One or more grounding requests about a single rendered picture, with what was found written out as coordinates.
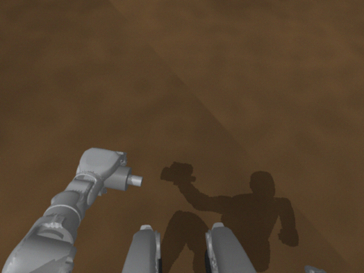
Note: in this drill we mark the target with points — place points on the bottle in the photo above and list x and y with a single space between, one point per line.
121 179

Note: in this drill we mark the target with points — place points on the left robot arm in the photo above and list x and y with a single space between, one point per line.
48 246

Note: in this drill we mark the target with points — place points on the left robot hand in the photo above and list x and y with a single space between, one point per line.
102 162

